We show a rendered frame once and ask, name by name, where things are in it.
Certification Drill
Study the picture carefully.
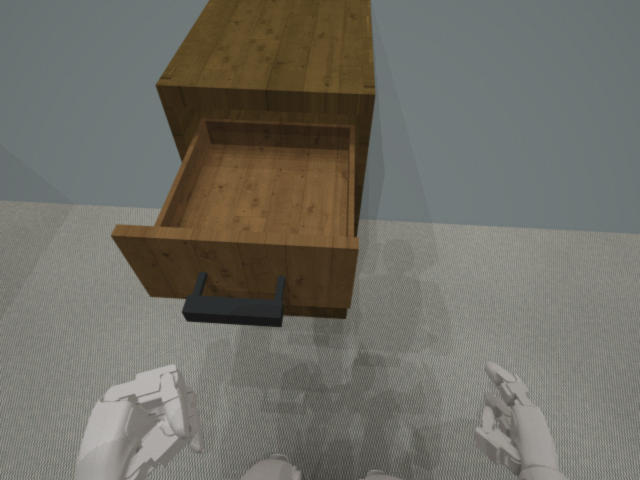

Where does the robot shin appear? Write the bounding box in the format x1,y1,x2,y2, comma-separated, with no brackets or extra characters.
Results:
270,454,289,463
365,470,385,478

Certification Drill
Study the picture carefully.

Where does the robot right shin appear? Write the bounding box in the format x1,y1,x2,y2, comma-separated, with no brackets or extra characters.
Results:
365,470,385,478

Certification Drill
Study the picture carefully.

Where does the robot left hand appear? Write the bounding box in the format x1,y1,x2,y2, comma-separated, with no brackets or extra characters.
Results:
75,364,204,480

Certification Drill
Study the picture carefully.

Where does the drawer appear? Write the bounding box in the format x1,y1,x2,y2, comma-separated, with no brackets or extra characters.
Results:
111,118,359,309

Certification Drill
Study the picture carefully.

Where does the cabinet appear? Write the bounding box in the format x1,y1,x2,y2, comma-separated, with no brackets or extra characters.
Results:
156,0,375,319

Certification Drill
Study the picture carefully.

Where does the robot right hand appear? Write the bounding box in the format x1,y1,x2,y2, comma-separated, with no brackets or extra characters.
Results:
476,361,560,478

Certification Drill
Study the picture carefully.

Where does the robot left shin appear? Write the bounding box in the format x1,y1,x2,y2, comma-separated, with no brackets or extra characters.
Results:
270,454,289,463

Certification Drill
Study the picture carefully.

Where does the handle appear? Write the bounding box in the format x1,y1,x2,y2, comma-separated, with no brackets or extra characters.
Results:
182,272,285,327

